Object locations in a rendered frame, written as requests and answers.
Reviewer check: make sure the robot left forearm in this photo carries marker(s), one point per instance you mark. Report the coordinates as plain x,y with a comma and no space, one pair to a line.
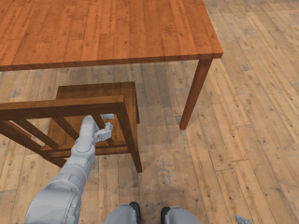
75,172

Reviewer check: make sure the table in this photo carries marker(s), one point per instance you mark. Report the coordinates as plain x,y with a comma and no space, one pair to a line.
48,34

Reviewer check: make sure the robot left upper arm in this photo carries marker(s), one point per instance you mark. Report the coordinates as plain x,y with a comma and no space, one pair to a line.
52,206

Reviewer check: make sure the chair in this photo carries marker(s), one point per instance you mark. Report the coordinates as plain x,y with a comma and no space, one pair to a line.
72,104

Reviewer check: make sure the left robot foot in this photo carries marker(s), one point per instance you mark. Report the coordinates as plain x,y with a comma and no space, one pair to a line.
136,207

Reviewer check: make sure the right robot thigh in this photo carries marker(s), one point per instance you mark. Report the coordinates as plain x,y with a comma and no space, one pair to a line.
180,216

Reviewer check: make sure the right robot hand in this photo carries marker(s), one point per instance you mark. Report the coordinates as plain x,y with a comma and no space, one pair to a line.
242,220

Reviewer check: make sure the left robot hand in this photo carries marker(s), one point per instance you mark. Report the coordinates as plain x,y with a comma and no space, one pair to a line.
89,128

